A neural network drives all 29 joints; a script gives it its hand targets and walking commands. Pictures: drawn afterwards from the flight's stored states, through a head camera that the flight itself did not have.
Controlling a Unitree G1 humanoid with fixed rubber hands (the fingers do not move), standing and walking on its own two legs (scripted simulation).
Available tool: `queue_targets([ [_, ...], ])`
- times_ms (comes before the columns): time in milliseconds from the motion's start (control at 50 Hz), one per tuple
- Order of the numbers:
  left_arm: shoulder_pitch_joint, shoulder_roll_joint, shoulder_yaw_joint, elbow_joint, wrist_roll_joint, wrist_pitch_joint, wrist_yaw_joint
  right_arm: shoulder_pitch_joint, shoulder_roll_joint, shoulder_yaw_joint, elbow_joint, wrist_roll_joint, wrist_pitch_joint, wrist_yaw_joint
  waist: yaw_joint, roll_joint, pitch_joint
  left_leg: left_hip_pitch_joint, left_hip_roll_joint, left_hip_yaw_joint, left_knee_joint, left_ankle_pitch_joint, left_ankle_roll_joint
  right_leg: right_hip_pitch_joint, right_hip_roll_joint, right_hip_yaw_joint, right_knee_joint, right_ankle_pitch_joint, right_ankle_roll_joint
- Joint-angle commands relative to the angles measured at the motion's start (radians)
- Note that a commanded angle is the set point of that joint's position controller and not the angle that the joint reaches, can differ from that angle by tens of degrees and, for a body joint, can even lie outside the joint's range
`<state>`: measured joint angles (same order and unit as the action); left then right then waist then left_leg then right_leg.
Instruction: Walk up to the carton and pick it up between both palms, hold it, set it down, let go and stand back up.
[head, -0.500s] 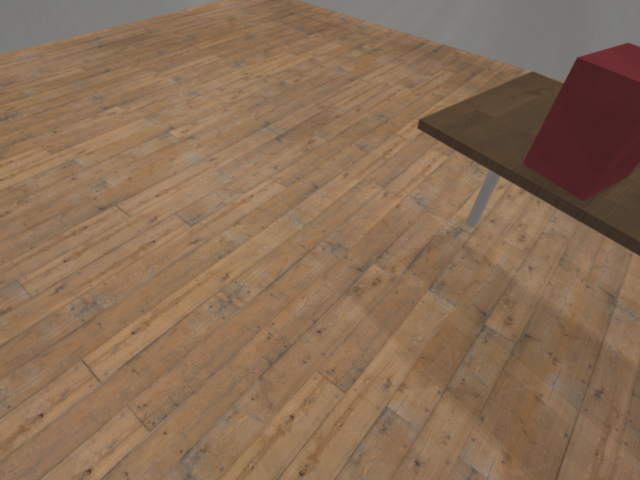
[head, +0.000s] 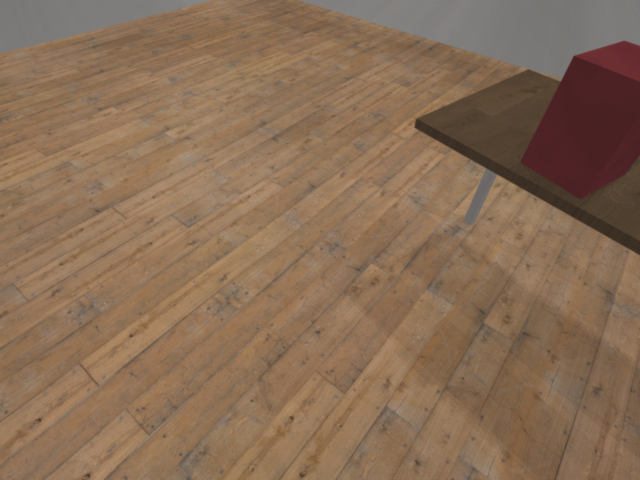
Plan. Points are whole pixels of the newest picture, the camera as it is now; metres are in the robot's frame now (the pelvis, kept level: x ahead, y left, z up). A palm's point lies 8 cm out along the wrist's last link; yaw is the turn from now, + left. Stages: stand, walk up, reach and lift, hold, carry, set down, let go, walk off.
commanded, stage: stand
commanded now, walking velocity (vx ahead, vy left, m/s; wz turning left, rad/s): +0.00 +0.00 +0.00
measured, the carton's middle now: (602, 120) +0.86 -0.66 +0.05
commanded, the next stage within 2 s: walk up in 0.04 s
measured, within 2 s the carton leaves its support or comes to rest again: neither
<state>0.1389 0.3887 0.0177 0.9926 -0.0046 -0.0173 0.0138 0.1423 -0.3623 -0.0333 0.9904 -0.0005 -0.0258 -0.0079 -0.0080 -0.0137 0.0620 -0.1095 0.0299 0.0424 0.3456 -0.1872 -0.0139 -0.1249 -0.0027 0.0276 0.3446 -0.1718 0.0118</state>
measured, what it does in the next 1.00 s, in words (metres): walks ahead, turning right: right foot, then left foot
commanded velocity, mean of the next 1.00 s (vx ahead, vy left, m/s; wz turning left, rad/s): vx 0.00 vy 0.00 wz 0.00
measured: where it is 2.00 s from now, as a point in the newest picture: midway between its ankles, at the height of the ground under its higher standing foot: (380, 409)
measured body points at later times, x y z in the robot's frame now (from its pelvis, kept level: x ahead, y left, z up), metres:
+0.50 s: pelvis +0.04 -0.05 -0.02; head +0.04 -0.07 +0.42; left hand +0.22 +0.27 -0.08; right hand +0.08 -0.42 -0.10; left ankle +0.00 +0.13 -0.75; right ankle +0.09 -0.21 -0.73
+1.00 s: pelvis +0.21 -0.08 -0.03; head +0.22 -0.07 +0.42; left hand +0.52 +0.10 -0.08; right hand +0.08 -0.41 -0.06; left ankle +0.28 +0.01 -0.75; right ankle +0.16 -0.23 -0.67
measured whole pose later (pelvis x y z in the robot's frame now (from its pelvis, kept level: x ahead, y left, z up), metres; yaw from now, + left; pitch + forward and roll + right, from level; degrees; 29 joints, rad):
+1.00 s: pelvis +0.21 -0.08 -0.03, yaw -31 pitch -3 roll +0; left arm 0.30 0.49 0.09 0.49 0.02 0.02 -0.04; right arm 0.50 -0.48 -0.09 0.45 -0.05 -0.07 0.01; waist -0.06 -0.05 0.05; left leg -0.27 0.09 0.16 0.69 -0.35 0.01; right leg -0.56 0.00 0.08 1.18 -0.35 0.01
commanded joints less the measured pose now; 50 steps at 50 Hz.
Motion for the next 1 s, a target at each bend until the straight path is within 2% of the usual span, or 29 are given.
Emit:
queue_targets([
  [0,-0.014,0.176,0.041,-0.036,0.001,-0.016,0.008,-0.017,-0.171,-0.033,-0.035,0.000,-0.009,-0.004,0.013,0.003,-0.043,0.005,0.116,-0.097,-0.078,0.052,0.023,-0.017,-0.110,0.077,-0.060,0.062,-0.022],
  [40,-0.017,0.150,0.033,-0.037,-0.002,-0.019,0.009,-0.044,-0.185,-0.038,-0.045,0.000,-0.014,-0.004,0.016,0.041,-0.074,0.004,0.117,-0.095,-0.073,0.070,0.031,0.010,-0.121,0.086,-0.056,0.125,-0.027],
  [200,-0.033,0.177,0.044,-0.035,0.006,-0.023,0.009,-0.022,-0.185,-0.043,-0.037,-0.001,-0.011,-0.008,0.004,0.008,-0.062,0.024,0.117,-0.087,-0.071,0.137,0.025,0.001,-0.119,0.075,-0.044,0.153,-0.027],
  [220,0.012,0.181,0.067,-0.122,0.032,0.008,-0.046,0.074,-0.301,-0.116,-0.122,-0.042,-0.020,-0.006,-0.028,0.126,-0.089,0.225,0.088,-0.009,0.031,-0.277,0.096,-0.268,-0.063,0.145,0.080,-0.196,-0.114],
  [240,-0.072,0.173,0.075,-0.175,0.038,0.017,-0.068,0.159,-0.298,-0.123,-0.132,-0.055,-0.027,-0.011,-0.080,0.148,-0.044,0.291,0.200,-0.151,-0.073,-0.467,0.153,-0.489,-0.036,0.110,0.194,-0.353,-0.090],
  [260,-0.152,0.153,0.080,-0.246,0.050,0.024,-0.081,0.213,-0.324,-0.137,-0.169,-0.072,-0.032,-0.029,-0.132,0.217,0.009,0.308,0.415,-0.337,-0.248,-0.570,0.243,-0.641,-0.036,0.038,0.457,-0.319,-0.063],
  [280,-0.120,0.158,0.099,-0.273,0.067,0.022,-0.086,0.160,-0.309,-0.139,-0.216,-0.084,-0.040,-0.042,-0.093,0.110,0.065,0.223,0.528,-0.346,-0.242,-0.456,0.287,-0.684,-0.142,0.045,0.571,-0.308,-0.026],
  [320,0.019,0.189,0.120,-0.292,0.053,0.034,-0.113,0.065,-0.304,-0.147,-0.298,-0.082,-0.061,-0.049,-0.004,0.054,0.063,0.061,0.498,-0.216,-0.226,-0.397,0.258,-0.533,-0.211,0.080,0.613,-0.246,-0.012],
  [420,0.072,0.177,0.126,-0.374,0.028,0.052,-0.170,0.050,-0.341,-0.159,-0.401,-0.071,-0.055,-0.016,0.003,0.195,0.053,-0.118,0.325,0.151,-0.100,-0.414,0.165,-0.272,-0.134,-0.126,0.414,-0.107,-0.030],
  [440,0.103,0.186,0.131,-0.374,0.028,0.054,-0.166,0.015,-0.347,-0.159,-0.416,-0.066,-0.047,-0.011,0.040,0.156,0.050,-0.194,0.346,0.154,-0.061,-0.466,0.161,-0.177,-0.124,-0.150,0.424,-0.079,-0.039],
  [480,0.211,0.211,0.148,-0.361,0.027,0.042,-0.151,0.038,-0.298,-0.139,-0.432,-0.068,-0.025,0.002,0.083,-0.007,-0.020,-0.251,0.259,0.234,0.243,-0.529,0.146,-0.027,-0.048,-0.195,0.353,-0.091,-0.056],
  [500,0.304,0.284,0.173,-0.333,0.022,0.036,-0.129,0.048,-0.238,-0.114,-0.463,-0.062,-0.009,0.012,0.127,-0.200,-0.061,-0.389,0.184,0.246,0.555,-0.531,0.128,0.093,-0.005,-0.130,0.316,-0.204,-0.089],
  [520,0.351,0.353,0.186,-0.372,0.010,0.031,-0.099,-0.001,-0.154,-0.078,-0.532,-0.037,-0.013,0.032,0.173,-0.383,-0.031,-0.609,0.032,0.194,0.904,-0.600,0.090,0.076,-0.185,0.381,0.001,-0.512,-0.197],
  [540,0.293,0.391,0.184,-0.441,0.001,0.028,-0.074,0.010,-0.207,-0.083,-0.593,-0.003,-0.016,0.045,0.149,-0.298,-0.099,-0.660,0.030,-0.040,0.998,-0.507,0.055,0.018,-0.378,0.812,-0.206,-0.693,-0.324],
  [560,0.260,0.392,0.179,-0.439,0.008,0.026,-0.055,0.012,-0.265,-0.104,-0.609,0.000,-0.020,0.049,0.106,-0.149,-0.054,-0.650,0.087,-0.095,1.014,-0.467,0.050,-0.047,-0.409,0.787,-0.207,-0.772,-0.356],
  [580,0.225,0.393,0.172,-0.448,0.017,0.017,-0.039,0.046,-0.288,-0.101,-0.609,0.006,-0.021,0.048,0.086,-0.128,-0.020,-0.654,0.112,-0.099,0.958,-0.433,0.030,-0.053,-0.377,0.692,-0.163,-0.744,-0.337],
  [600,0.211,0.371,0.160,-0.441,0.021,0.011,-0.033,0.106,-0.314,-0.101,-0.578,-0.001,-0.024,0.047,0.054,-0.032,-0.012,-0.607,0.108,-0.096,0.911,-0.407,0.030,-0.060,-0.343,0.624,-0.124,-0.663,-0.307],
  [640,0.151,0.341,0.136,-0.470,0.027,-0.003,-0.036,0.186,-0.305,-0.090,-0.574,-0.013,-0.020,0.051,0.019,-0.141,0.014,-0.494,0.118,-0.084,0.754,-0.404,0.030,-0.217,-0.287,0.487,-0.097,-0.593,-0.272],
  [740,0.143,0.304,0.146,-0.528,0.030,-0.008,-0.048,0.229,-0.263,-0.097,-0.633,-0.014,-0.025,0.061,-0.002,-0.140,0.004,-0.292,0.075,-0.033,0.528,-0.209,0.021,-0.363,-0.198,0.338,-0.023,-0.525,-0.206],
  [780,0.034,0.286,0.148,-0.570,0.029,0.008,-0.056,0.410,-0.243,-0.113,-0.604,-0.015,-0.025,0.053,-0.121,-0.095,-0.003,0.022,0.036,0.021,0.383,-0.117,0.028,-0.583,-0.125,0.241,0.143,-0.592,-0.152],
  [800,0.034,0.241,0.130,-0.580,0.032,0.014,-0.052,0.528,-0.261,-0.129,-0.556,-0.020,-0.029,0.039,-0.179,0.063,-0.020,0.175,-0.003,0.018,0.300,-0.204,0.020,-0.663,-0.037,0.189,0.378,-0.592,-0.115],
  [820,0.024,0.118,0.093,-0.614,0.023,0.007,-0.046,0.590,-0.350,-0.145,-0.566,-0.051,-0.037,0.019,-0.229,0.390,0.001,0.164,0.203,-0.317,0.072,-0.540,0.073,-0.757,0.106,0.102,0.791,-0.475,-0.074],
  [840,0.133,0.140,0.100,-0.655,0.025,0.004,-0.030,0.411,-0.389,-0.145,-0.663,-0.052,-0.050,0.005,-0.094,0.261,0.014,0.029,0.472,-0.881,-0.247,-0.811,0.164,-0.826,0.095,0.198,0.978,-0.402,-0.042],
  [860,0.142,0.251,0.130,-0.642,0.033,0.011,-0.029,0.313,-0.378,-0.142,-0.669,-0.041,-0.051,0.001,-0.035,0.056,0.075,-0.103,0.504,-0.854,-0.287,-0.928,0.196,-0.763,0.023,0.188,1.016,-0.302,-0.033],
  [880,0.171,0.262,0.135,-0.616,0.029,0.020,-0.029,0.272,-0.379,-0.141,-0.673,-0.046,-0.061,0.000,0.001,0.086,0.155,-0.164,0.486,-0.754,-0.254,-0.870,0.193,-0.750,-0.030,0.158,1.011,-0.240,-0.016],
  [900,0.189,0.268,0.127,-0.594,0.030,0.023,-0.039,0.257,-0.376,-0.146,-0.663,-0.041,-0.065,-0.002,0.016,0.054,0.148,-0.203,0.411,-0.563,-0.191,-0.741,0.198,-0.669,-0.054,0.142,0.948,-0.202,-0.006],
  [920,0.199,0.255,0.128,-0.574,0.031,0.021,-0.047,0.260,-0.350,-0.136,-0.650,-0.047,-0.070,-0.002,0.006,0.088,0.116,-0.199,0.334,-0.400,-0.140,-0.560,0.176,-0.602,-0.046,0.113,0.906,-0.181,-0.004],
  [940,0.205,0.243,0.123,-0.565,0.024,0.020,-0.056,0.282,-0.347,-0.137,-0.647,-0.049,-0.076,0.003,0.005,0.149,0.091,-0.211,0.291,-0.296,-0.110,-0.410,0.178,-0.551,-0.039,0.107,0.869,-0.152,-0.006],
  [980,0.156,0.223,0.120,-0.569,0.018,0.022,-0.063,0.348,-0.337,-0.136,-0.636,-0.055,-0.080,0.013,-0.034,0.197,0.103,-0.097,0.292,-0.228,-0.079,-0.185,0.166,-0.613,-0.027,0.077,0.760,-0.140,0.006],
])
